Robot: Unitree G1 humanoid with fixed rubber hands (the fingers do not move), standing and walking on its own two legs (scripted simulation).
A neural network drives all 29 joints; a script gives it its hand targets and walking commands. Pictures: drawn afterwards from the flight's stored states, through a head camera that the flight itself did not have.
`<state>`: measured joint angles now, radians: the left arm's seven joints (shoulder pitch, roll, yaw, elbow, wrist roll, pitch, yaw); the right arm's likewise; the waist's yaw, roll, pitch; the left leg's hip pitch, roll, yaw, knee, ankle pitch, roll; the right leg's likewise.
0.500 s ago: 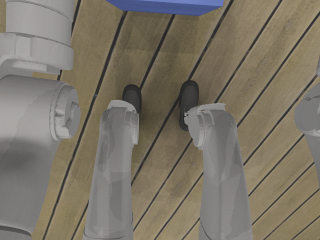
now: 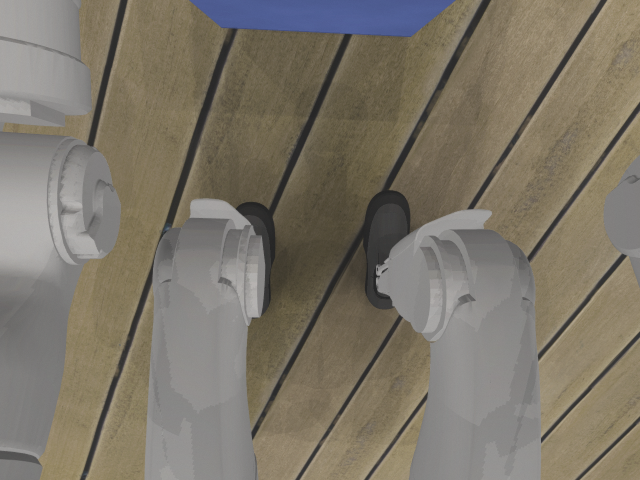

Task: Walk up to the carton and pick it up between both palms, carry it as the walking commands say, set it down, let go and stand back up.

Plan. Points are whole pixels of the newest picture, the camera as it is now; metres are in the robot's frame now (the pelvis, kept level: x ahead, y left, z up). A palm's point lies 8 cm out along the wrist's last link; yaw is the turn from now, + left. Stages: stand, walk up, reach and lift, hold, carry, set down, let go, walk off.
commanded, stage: reach and lift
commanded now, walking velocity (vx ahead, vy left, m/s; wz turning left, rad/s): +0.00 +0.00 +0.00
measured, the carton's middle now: out of the picture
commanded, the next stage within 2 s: none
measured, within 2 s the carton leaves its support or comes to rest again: neither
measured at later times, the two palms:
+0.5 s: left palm out of the picture +0.55 +0.23 -0.27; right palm out of the picture +0.60 -0.20 -0.25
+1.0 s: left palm out of the picture +0.58 +0.20 -0.24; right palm out of the picture +0.59 -0.20 -0.24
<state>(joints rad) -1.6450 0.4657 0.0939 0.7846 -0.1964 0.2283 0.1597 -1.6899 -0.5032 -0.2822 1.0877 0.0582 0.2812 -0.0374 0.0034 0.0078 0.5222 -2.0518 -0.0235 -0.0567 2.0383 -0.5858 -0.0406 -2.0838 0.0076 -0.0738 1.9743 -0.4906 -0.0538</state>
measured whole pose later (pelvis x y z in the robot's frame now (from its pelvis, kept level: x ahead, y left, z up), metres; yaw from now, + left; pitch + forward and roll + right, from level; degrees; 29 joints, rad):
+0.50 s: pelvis +0.02 +0.00 -0.06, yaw +0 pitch +35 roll -1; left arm -1.52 0.43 0.13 1.07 -0.25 0.21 0.05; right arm -1.64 -0.52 -0.21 1.15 0.08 0.18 -0.03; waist 0.06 0.00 0.53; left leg -2.21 -0.02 -0.05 2.26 -0.66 -0.04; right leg -2.26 0.01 -0.07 2.19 -0.55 -0.05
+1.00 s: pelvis +0.02 +0.01 -0.07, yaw -1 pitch +34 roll -2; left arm -1.56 0.40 0.05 0.97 -0.31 0.17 0.14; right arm -1.61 -0.52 -0.20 1.14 0.10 0.15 -0.05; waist 0.06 0.03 0.52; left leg -2.21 -0.02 -0.05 2.29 -0.67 -0.03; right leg -2.25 0.00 -0.07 2.21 -0.56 -0.03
